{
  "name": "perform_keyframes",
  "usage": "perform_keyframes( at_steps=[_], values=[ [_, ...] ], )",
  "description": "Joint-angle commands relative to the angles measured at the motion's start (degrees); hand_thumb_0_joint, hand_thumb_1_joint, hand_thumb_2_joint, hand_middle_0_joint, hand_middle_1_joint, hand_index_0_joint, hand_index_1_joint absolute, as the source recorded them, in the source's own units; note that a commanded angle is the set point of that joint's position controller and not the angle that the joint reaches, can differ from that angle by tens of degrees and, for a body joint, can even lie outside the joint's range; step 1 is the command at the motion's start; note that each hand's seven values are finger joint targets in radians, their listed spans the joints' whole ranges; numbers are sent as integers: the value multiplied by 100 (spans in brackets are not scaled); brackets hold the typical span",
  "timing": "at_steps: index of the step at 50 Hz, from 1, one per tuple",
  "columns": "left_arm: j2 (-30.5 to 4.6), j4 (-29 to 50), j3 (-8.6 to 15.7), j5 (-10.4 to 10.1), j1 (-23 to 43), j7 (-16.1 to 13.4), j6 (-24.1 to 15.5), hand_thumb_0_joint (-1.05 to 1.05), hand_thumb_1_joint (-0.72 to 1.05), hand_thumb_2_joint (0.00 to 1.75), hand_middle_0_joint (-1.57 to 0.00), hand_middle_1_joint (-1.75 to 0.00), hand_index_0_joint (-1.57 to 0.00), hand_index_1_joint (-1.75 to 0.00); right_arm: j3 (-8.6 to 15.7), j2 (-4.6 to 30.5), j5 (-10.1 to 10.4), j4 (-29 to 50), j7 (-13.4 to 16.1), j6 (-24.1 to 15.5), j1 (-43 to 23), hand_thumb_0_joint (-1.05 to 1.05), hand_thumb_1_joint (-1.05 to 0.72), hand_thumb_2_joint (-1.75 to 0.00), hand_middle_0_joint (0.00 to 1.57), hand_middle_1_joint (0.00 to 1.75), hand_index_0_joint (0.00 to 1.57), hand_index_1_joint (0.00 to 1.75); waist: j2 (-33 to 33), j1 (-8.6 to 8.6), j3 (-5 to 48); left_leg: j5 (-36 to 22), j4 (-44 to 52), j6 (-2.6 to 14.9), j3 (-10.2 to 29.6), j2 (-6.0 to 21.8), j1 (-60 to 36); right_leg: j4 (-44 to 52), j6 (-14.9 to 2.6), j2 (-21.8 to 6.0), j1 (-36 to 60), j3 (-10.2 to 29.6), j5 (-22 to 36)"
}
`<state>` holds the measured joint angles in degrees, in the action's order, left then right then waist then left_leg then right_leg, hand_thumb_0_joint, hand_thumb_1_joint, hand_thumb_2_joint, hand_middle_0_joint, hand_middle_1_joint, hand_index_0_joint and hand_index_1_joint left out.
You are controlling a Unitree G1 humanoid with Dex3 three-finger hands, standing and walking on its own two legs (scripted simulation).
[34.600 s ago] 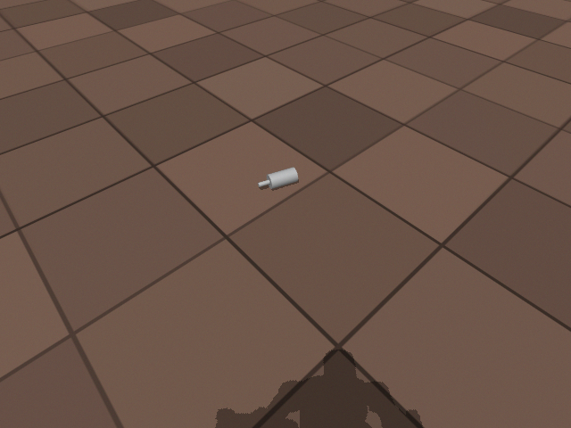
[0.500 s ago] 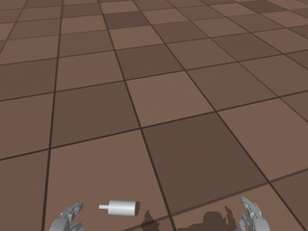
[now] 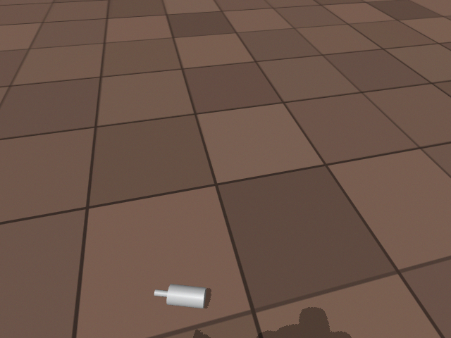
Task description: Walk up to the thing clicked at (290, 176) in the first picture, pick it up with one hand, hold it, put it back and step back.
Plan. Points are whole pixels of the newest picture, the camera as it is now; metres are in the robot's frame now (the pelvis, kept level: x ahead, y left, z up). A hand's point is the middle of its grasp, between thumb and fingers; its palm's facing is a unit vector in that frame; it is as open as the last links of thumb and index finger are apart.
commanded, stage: stand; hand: left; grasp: from above
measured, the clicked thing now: (179, 295) +0.45 +0.21 -0.71
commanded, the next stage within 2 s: none
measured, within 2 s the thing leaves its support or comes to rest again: neither
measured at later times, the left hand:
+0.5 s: hand out of the picture +0.03 +0.24 -0.14, palm faces +0.04 -0.94 -0.34, open 7.4 cm
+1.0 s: hand out of the picture +0.05 +0.23 -0.13, palm faces +0.02 -0.94 -0.33, open 7.4 cm
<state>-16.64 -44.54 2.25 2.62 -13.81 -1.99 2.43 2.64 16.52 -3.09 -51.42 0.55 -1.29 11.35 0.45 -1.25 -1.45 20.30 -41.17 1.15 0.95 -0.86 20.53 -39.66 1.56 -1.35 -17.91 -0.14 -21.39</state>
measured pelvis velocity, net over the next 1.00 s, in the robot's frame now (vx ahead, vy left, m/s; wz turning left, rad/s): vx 0.00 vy -0.01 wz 0.00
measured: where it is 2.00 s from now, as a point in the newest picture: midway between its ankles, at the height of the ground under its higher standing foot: outside the picture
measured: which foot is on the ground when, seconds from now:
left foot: down 0.00-1.00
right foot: down 0.00-1.00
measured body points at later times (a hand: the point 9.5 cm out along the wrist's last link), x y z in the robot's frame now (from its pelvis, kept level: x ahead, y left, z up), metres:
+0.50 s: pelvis +0.00 +0.00 +0.03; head -0.01 +0.00 +0.48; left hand +0.03 +0.29 -0.11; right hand +0.07 -0.28 -0.11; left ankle +0.02 +0.11 -0.72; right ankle +0.00 -0.14 -0.72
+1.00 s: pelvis +0.00 -0.01 +0.03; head +0.00 -0.01 +0.48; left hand +0.05 +0.28 -0.11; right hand +0.06 -0.30 -0.11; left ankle +0.02 +0.11 -0.72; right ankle +0.00 -0.14 -0.72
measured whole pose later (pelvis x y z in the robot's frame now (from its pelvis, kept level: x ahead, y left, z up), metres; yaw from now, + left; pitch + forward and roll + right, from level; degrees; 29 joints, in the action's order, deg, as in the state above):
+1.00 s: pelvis +0.00 -0.01 +0.03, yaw +0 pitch -3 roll +0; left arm -17.2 -66.4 1.4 1.3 -7.9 -1.1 -0.4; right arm 1.1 18.0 -1.1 -65.4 0.6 -0.2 7.7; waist -0.7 -0.4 -3.4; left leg 9.7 -20.1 -0.1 1.5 -0.2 7.0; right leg -19.0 0.8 -0.8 -4.6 -0.8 -11.0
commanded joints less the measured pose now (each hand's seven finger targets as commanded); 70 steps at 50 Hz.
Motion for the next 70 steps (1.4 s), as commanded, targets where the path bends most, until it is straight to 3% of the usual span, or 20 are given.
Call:
perform_keyframes(
  at_steps=[1, 6, 15, 18, 27, 38, 51, 59, 70],
  values=[
    [-824, -20, 252, -39, 252, -59, -327, 0, 90, 90, -20, -30, -20, -30, 205, 922, 50, 236, 110, -136, -279, 0, -90, -90, 20, 30, 20, 30, -87, 14, 404, -1382, 1189, 202, 649, 471, -563, 1018, -315, -357, 473, 380, 1353],
    [-881, -614, 226, -84, 216, -79, -328, 0, 90, 90, -20, -30, -20, -30, 188, 1019, 93, -128, 145, -87, -342, 0, -90, -90, 20, 30, 20, 30, -227, 12, 243, -1565, 1663, 166, 725, 565, -937, 1450, -267, -377, 730, 333, 1458],
    [-944, -1325, 177, -84, 328, -69, -327, 0, 90, 90, -20, -30, -20, -30, 140, 1071, 150, -586, 151, -28, -392, 0, -90, -90, 20, 30, 20, 30, -189, 29, -50, -1102, 2337, 93, 751, 601, -1067, 1933, -189, -424, 1063, 322, 1302],
    [-952, -1503, 161, -69, 335, -56, -314, 0, 90, 90, -20, -30, -20, -30, 136, 1084, 156, -679, 140, -19, -472, 0, -90, -90, 20, 30, 20, 30, -185, 27, -200, -709, 2500, 65, 778, 600, -1023, 2020, -176, -411, 1011, 296, 1115],
    [-1070, -1719, 147, -96, 531, -33, -364, 0, 90, 90, -20, -30, -20, -30, 104, 1122, 183, -884, 105, -15, -541, 0, -90, -90, 20, 30, 20, 30, -92, 56, -75, -1086, 2503, 47, 691, 608, -1213, 2303, -185, -533, 1165, 401, 1242],
    [-1194, -1860, 140, -111, 655, 1, -355, 0, 90, 90, -20, -30, -20, -30, 57, 1218, 185, -1014, 91, 2, -610, 0, -90, -90, 20, 30, 20, 30, -45, 68, -136, -925, 2573, 21, 657, 637, -1171, 2417, -209, -538, 1114, 430, 1030],
    [-1240, -1921, 147, -153, 766, 31, -375, 0, 90, 90, -20, -30, -20, -30, -10, 1260, 202, -1099, 93, -22, -582, 0, -90, -90, 20, 30, 20, 30, -135, 76, 26, -1402, 2521, 27, 594, 692, -1307, 2424, -215, -559, 1273, 445, 1509],
    [-1213, -1905, 138, -155, 857, 45, -377, 0, 90, 90, -20, -30, -20, -30, -14, 1325, 206, -1090, 103, -46, -659, 0, -90, -90, 20, 30, 20, 30, -80, 82, 183, -2034, 2433, 18, 558, 753, -1514, 2379, -217, -567, 1313, 415, 1870],
    [-1271, -1891, 150, -176, 948, 51, -373, 0, 90, 90, -20, -30, -20, -30, -27, 1342, 220, -1108, 103, -50, -678, 0, -90, -90, 20, 30, 20, 30, -32, 83, 224, -2242, 2446, 12, 534, 788, -1582, 2372, -223, -575, 1405, 400, 2053]
  ],
)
